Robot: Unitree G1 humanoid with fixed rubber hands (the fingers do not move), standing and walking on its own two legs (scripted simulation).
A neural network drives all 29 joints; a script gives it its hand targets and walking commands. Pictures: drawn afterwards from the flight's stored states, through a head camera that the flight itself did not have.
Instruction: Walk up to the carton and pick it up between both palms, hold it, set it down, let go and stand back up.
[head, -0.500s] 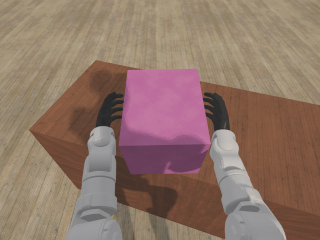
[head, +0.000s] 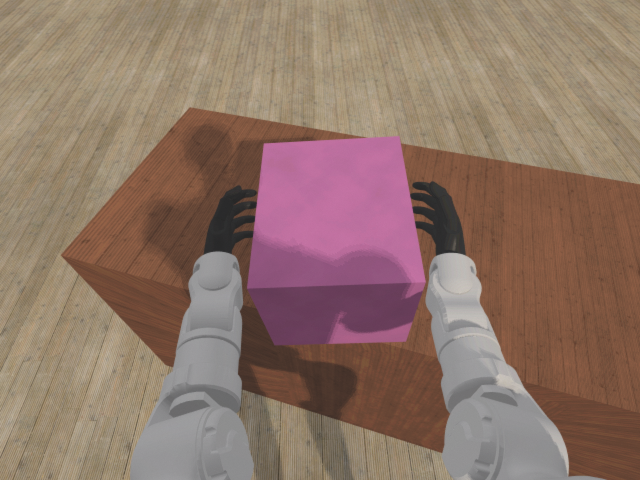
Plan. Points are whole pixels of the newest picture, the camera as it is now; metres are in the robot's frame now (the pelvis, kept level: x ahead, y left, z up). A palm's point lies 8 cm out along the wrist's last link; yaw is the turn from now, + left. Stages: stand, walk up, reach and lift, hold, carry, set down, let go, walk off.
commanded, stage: set down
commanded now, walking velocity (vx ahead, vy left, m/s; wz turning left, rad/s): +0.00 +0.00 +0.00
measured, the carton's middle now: (335, 243) +0.44 -0.04 +0.01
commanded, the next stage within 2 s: none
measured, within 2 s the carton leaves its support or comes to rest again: rests again in 1.32 s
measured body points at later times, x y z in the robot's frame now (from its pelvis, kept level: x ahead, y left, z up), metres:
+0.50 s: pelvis +0.01 -0.01 +0.00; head +0.09 -0.02 +0.44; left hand +0.44 +0.10 +0.04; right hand +0.41 -0.19 +0.04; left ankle -0.04 +0.08 -0.75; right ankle +0.00 -0.10 -0.75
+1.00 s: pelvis +0.01 +0.00 -0.01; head +0.13 -0.01 +0.42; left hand +0.46 +0.10 +0.01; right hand +0.43 -0.19 +0.01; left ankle -0.04 +0.08 -0.75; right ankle +0.00 -0.10 -0.75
